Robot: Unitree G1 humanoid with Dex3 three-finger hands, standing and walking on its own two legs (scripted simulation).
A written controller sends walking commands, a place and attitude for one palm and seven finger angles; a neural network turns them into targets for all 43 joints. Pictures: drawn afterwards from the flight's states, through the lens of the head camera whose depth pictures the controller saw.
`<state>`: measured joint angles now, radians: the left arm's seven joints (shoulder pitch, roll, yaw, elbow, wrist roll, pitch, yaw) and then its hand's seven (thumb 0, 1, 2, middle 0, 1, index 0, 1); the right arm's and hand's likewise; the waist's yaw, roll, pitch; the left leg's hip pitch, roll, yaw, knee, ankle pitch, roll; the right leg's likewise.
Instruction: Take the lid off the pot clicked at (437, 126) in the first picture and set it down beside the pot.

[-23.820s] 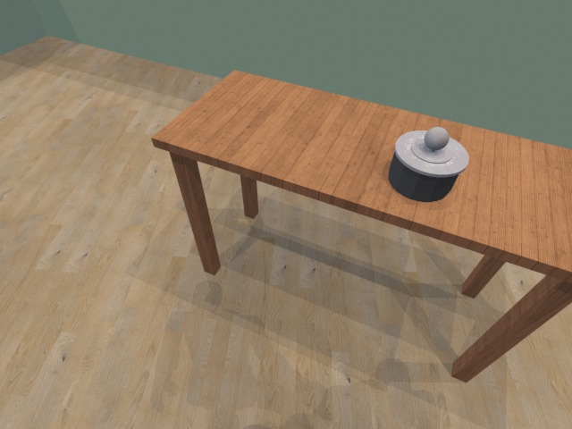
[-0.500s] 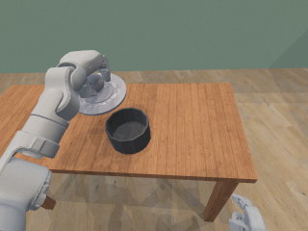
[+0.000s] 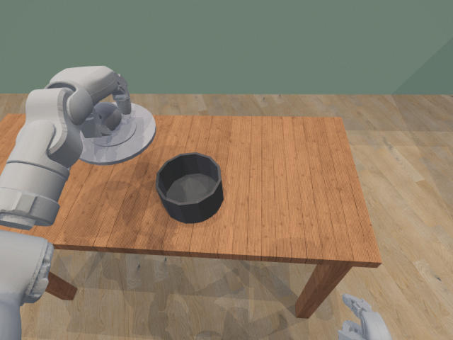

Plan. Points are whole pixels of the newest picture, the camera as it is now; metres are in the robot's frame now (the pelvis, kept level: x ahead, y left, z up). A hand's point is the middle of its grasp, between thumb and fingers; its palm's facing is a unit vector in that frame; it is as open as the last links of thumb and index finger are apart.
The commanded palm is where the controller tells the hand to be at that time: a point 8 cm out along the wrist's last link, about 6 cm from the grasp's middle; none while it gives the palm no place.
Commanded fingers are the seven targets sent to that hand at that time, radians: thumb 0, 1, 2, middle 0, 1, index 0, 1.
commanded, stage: move the lid sideways beside the pot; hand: left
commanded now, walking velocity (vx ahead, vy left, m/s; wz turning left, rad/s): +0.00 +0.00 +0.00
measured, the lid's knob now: (106, 115) +0.45 +0.23 +0.17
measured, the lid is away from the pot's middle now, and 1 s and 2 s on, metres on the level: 0.12 0.23 0.24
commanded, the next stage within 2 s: lower the lid onto the table in 1.10 s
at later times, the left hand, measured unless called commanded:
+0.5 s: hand (64, 116) +0.43 +0.29 +0.19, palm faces -0.27 -0.01 -0.96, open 7.9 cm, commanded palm +0.41 +0.29 +0.26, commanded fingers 0.00 0.58 1.03 -0.88 -1.02 -0.88 -1.01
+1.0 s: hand (36, 115) +0.42 +0.33 +0.19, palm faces -0.28 -0.03 -0.96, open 7.9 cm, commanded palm +0.41 +0.33 +0.26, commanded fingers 0.00 0.58 1.03 -0.88 -1.02 -0.88 -1.01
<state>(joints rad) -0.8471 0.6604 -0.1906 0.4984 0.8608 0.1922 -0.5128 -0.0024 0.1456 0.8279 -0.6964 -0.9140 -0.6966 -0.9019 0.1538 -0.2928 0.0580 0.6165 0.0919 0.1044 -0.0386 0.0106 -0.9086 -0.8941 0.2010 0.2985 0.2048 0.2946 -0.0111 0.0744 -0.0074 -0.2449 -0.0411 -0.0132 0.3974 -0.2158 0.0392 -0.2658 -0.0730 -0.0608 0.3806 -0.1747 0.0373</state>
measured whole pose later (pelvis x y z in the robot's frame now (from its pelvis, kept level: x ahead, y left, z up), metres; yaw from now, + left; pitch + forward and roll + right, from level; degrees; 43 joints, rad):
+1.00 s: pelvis +0.01 +0.01 +0.00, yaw +1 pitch +6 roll -1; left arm -0.87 0.85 0.00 0.69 0.89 -0.02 -0.52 0.00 0.15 0.83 -0.69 -0.91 -0.69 -0.90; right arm 0.19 -0.30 0.04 0.64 0.10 0.17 -0.04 0.01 -0.91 -0.89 0.20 0.30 0.21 0.29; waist -0.03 0.07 0.00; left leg -0.30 -0.04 -0.03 0.41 -0.22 0.05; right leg -0.28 -0.07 -0.08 0.33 -0.15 0.04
